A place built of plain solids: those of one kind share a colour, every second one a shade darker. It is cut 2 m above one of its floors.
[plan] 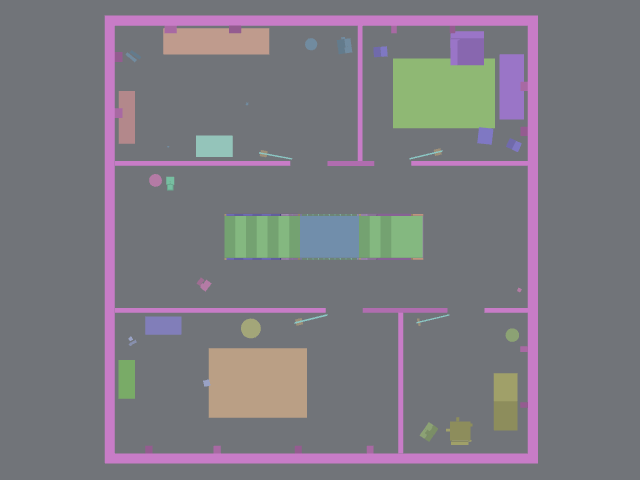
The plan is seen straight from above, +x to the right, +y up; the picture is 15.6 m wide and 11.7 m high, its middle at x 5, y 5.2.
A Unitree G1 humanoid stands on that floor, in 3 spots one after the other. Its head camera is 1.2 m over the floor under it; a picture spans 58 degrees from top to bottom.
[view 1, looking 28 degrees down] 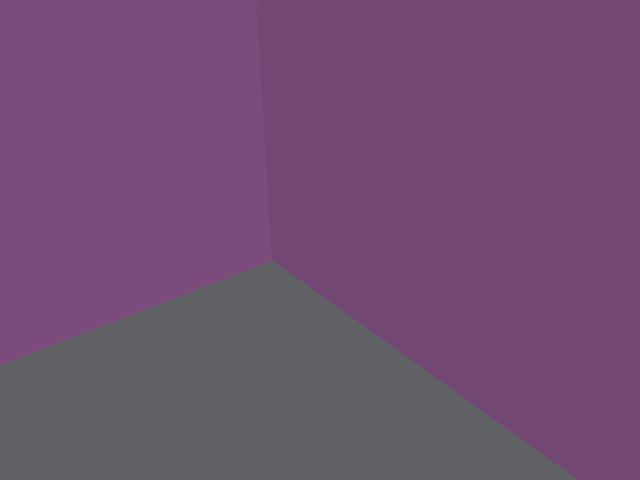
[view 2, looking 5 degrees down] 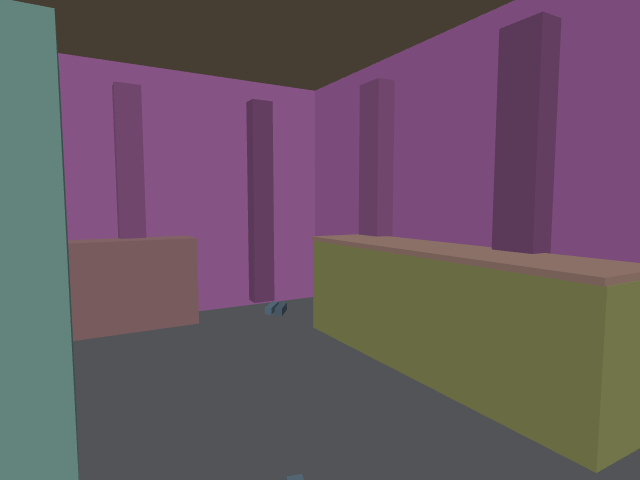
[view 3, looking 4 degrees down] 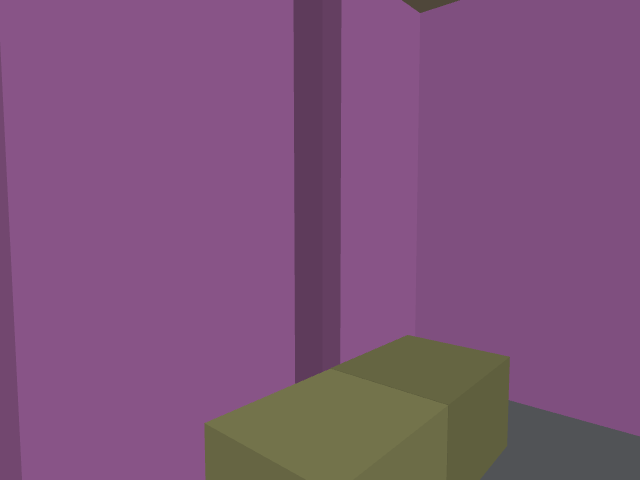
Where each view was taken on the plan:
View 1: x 1.07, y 5.28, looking -129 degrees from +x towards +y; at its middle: wall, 1.93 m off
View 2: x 4.73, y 7.76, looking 150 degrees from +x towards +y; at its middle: kitchen_units_worktop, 3.93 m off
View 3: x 8.56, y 2.79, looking -49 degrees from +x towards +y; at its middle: curtains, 2.05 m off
